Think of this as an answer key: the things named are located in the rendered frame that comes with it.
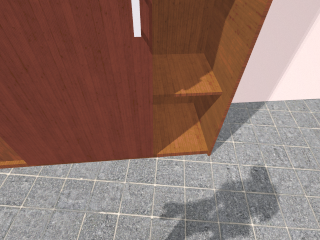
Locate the handle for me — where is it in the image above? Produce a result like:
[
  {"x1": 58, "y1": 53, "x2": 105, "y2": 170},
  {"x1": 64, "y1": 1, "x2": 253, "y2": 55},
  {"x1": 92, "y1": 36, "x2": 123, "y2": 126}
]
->
[{"x1": 131, "y1": 0, "x2": 141, "y2": 37}]

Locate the wardrobe door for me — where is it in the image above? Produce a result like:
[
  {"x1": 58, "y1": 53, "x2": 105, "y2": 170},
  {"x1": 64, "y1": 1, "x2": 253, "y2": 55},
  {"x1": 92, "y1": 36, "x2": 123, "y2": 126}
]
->
[
  {"x1": 0, "y1": 137, "x2": 23, "y2": 162},
  {"x1": 0, "y1": 0, "x2": 154, "y2": 166}
]

